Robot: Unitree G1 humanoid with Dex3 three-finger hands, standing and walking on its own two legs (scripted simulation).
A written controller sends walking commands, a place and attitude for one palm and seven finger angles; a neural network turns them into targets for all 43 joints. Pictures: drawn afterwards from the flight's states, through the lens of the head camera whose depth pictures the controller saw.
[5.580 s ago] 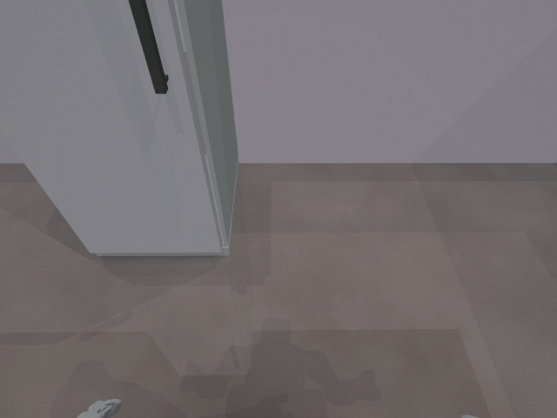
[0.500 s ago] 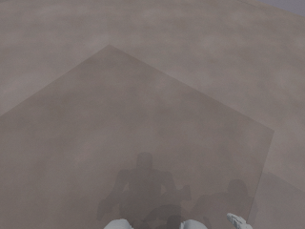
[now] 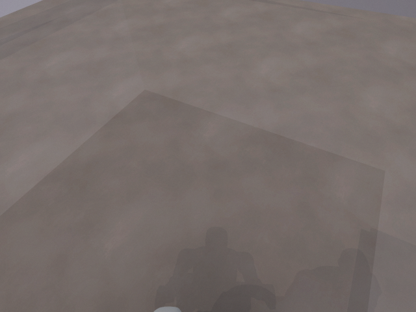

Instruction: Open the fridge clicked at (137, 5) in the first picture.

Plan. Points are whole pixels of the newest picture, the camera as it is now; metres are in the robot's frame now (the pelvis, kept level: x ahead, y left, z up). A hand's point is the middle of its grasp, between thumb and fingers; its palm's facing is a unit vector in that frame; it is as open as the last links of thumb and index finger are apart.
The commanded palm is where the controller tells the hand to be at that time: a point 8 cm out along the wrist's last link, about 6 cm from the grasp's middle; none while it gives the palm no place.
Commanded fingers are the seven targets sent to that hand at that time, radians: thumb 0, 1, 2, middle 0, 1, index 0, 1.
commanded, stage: turn to face it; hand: right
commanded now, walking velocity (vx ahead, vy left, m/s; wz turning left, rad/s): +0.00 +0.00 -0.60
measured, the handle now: out of the picture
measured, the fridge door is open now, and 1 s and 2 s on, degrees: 0 0 0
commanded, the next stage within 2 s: none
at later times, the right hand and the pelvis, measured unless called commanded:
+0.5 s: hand out of the picture -0.02 -0.15 -0.15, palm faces +0.32 +0.91 -0.25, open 7.4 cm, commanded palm none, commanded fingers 0.00 -0.90 -0.90 0.20 0.30 0.20 0.30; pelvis -0.04 +0.05 +0.00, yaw -19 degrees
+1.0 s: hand out of the picture -0.09 -0.24 -0.16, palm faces +0.57 +0.78 -0.26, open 7.4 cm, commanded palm none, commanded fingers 0.00 -0.90 -0.90 0.20 0.30 0.20 0.30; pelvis -0.06 +0.01 +0.00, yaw -35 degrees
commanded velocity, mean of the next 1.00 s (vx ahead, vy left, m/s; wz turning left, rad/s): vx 0.00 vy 0.00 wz -0.60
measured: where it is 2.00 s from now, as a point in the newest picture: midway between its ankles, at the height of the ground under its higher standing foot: outside the picture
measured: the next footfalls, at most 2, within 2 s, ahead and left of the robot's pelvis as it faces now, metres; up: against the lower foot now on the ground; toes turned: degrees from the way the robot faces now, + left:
left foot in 0.24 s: +0.00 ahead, +0.16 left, +0.00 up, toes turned -6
right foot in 0.66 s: -0.07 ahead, -0.09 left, +0.00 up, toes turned -32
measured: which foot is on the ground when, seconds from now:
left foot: up 0.00-0.22, down 0.24-0.66, up 0.68-1.00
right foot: down 0.00-0.24, up 0.26-0.64, down 0.66-1.00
